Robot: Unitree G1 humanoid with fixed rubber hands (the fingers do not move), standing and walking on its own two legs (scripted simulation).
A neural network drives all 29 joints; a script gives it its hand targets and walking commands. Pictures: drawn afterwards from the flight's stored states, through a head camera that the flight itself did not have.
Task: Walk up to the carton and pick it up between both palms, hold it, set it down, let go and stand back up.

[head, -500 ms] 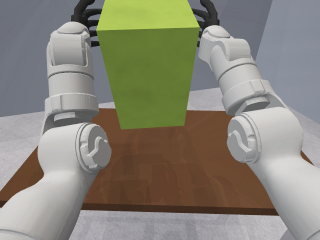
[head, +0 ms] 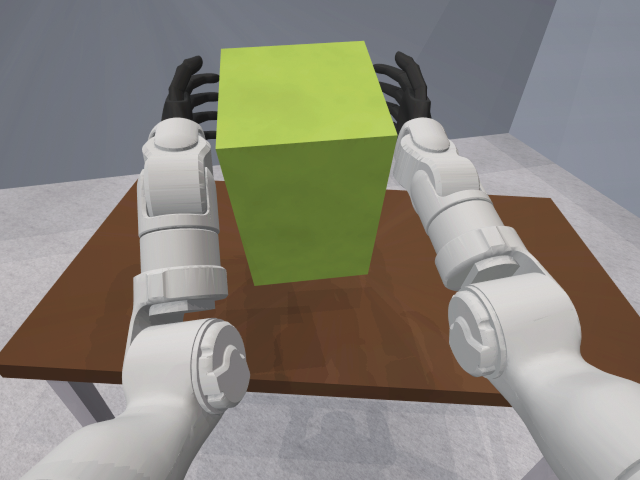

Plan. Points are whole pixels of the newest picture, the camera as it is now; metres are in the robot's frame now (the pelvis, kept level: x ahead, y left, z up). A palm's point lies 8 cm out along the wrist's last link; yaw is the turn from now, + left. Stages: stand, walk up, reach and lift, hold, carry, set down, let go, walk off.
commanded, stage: set down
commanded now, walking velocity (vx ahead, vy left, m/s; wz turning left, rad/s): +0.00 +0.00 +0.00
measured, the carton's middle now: (303, 175) +0.42 +0.00 +0.22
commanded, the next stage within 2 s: none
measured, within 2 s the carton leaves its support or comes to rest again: neither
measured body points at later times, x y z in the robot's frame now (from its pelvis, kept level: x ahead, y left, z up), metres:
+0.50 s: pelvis +0.00 +0.00 +0.00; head -0.06 +0.02 +0.45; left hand +0.40 +0.13 +0.27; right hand +0.42 -0.13 +0.27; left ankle +0.01 +0.15 -0.75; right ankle +0.00 -0.11 -0.75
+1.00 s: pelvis +0.00 -0.01 +0.00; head -0.04 +0.00 +0.45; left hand +0.41 +0.12 +0.23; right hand +0.43 -0.13 +0.23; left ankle +0.01 +0.15 -0.75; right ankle +0.00 -0.11 -0.75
